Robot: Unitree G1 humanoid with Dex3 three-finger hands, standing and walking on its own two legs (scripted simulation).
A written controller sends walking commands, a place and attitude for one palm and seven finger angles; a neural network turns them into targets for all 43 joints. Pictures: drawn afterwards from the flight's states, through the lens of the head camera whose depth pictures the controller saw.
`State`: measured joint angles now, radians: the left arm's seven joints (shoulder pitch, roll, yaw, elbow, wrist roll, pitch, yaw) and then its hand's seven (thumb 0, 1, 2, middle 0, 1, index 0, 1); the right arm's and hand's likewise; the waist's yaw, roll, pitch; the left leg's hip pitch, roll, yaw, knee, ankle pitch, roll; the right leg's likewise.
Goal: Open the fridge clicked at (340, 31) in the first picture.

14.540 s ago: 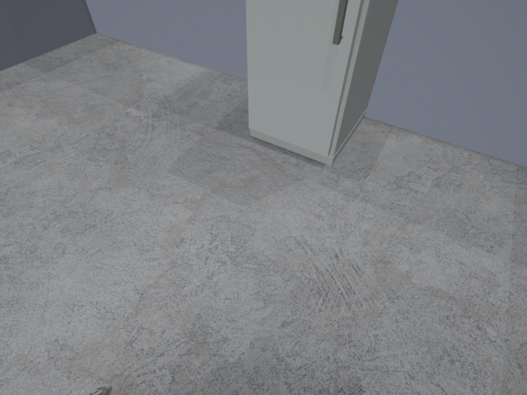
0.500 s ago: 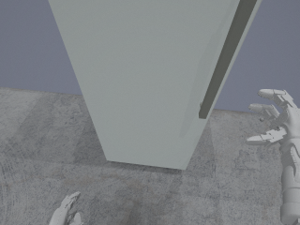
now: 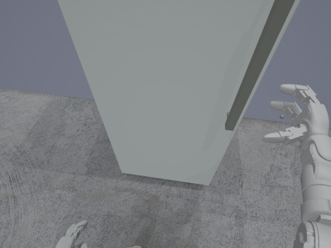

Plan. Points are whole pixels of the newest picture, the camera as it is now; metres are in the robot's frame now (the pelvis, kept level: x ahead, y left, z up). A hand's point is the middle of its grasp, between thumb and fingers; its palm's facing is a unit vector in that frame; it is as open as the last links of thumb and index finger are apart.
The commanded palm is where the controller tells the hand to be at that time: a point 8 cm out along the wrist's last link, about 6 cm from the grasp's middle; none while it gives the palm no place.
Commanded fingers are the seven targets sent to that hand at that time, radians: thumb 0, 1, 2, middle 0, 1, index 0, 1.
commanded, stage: move the hooked fingers beside the handle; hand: right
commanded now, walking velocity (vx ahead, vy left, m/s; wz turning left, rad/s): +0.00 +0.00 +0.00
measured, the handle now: (252, 65) +0.51 -0.15 +0.18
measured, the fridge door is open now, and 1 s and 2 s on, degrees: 0 0 0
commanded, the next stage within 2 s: feel for the door with the fingertips in 1.20 s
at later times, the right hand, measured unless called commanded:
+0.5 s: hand (270, 101) +0.46 -0.21 +0.12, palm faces +0.06 +1.00 +0.01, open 14.0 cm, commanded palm +0.43 -0.27 +0.11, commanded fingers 0.00 0.50 -0.30 0.30 1.20 0.30 1.20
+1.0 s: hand (275, 105) +0.45 -0.22 +0.11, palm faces +0.05 +1.00 +0.02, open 14.0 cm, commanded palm +0.42 -0.27 +0.11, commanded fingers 0.00 0.50 -0.30 0.30 1.20 0.30 1.20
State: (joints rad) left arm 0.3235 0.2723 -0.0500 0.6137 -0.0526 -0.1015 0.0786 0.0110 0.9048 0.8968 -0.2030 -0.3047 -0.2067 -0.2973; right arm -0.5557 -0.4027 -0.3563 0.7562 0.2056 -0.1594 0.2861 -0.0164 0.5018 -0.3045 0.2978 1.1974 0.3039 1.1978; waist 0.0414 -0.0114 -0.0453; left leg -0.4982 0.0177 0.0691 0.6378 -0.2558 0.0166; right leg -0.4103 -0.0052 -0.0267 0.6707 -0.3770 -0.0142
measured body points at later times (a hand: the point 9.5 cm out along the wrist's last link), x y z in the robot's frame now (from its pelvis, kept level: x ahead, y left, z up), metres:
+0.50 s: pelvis +0.00 +0.00 -0.01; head +0.06 +0.00 +0.44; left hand +0.03 +0.27 -0.12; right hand +0.45 -0.27 +0.12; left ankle +0.04 +0.11 -0.72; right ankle -0.02 -0.11 -0.72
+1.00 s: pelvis +0.00 -0.01 -0.01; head +0.06 -0.02 +0.44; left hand +0.06 +0.26 -0.11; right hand +0.44 -0.28 +0.11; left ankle +0.04 +0.11 -0.72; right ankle -0.02 -0.11 -0.72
